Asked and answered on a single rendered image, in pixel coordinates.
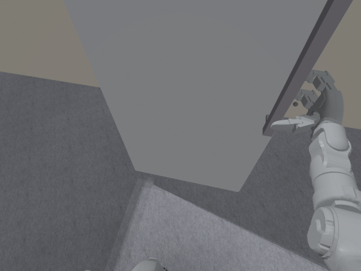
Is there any fridge door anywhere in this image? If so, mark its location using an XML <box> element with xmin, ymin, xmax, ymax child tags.
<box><xmin>63</xmin><ymin>0</ymin><xmax>327</xmax><ymax>192</ymax></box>

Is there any robot right upper arm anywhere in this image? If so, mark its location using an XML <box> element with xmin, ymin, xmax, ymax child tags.
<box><xmin>307</xmin><ymin>206</ymin><xmax>361</xmax><ymax>271</ymax></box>

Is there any robot left shin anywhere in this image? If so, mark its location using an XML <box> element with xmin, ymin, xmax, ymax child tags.
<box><xmin>148</xmin><ymin>258</ymin><xmax>160</xmax><ymax>264</ymax></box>

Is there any robot right hand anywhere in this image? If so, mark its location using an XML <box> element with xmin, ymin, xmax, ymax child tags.
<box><xmin>271</xmin><ymin>69</ymin><xmax>344</xmax><ymax>134</ymax></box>

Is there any handle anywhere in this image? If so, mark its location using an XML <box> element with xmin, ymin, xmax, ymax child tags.
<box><xmin>263</xmin><ymin>0</ymin><xmax>353</xmax><ymax>137</ymax></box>

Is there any right robot forearm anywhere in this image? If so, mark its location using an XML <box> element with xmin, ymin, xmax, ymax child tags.
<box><xmin>309</xmin><ymin>123</ymin><xmax>361</xmax><ymax>214</ymax></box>

